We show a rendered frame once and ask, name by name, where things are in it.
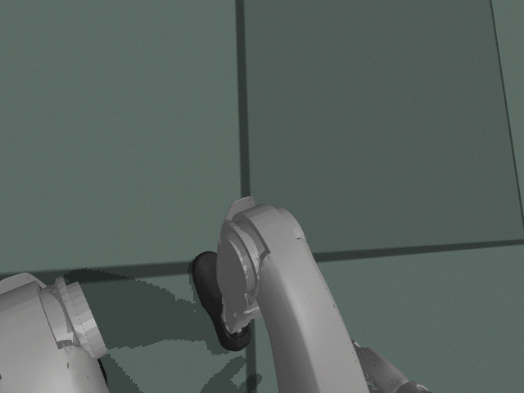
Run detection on right robot foot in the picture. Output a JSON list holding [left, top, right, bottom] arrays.
[[192, 251, 251, 351]]

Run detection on right robot hand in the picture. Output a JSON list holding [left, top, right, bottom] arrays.
[[351, 339, 410, 393]]

